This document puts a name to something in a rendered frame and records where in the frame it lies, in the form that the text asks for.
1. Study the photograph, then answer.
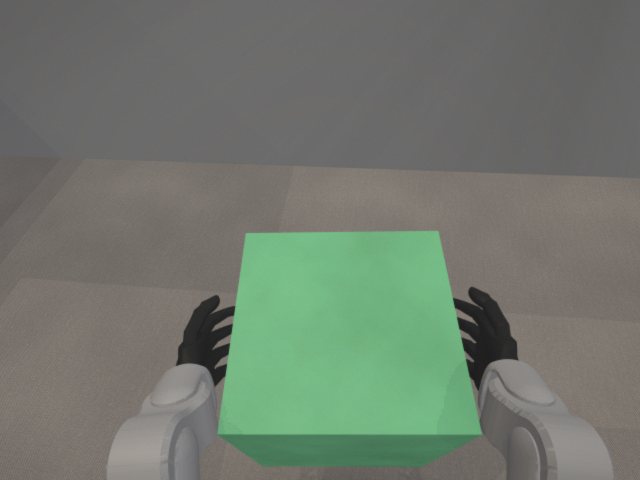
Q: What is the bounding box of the robot left forearm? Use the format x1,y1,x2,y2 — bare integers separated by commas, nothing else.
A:
105,364,218,480

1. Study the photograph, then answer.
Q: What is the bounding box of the left robot hand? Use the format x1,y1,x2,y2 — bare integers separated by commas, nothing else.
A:
176,295,235,386

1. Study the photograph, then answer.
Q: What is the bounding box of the right robot hand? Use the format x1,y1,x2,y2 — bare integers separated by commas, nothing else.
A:
453,287,519,391

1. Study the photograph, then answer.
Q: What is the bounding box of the carton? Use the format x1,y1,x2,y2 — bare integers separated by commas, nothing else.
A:
217,231,482,467

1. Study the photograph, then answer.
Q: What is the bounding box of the robot right forearm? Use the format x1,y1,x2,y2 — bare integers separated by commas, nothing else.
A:
478,359,614,480

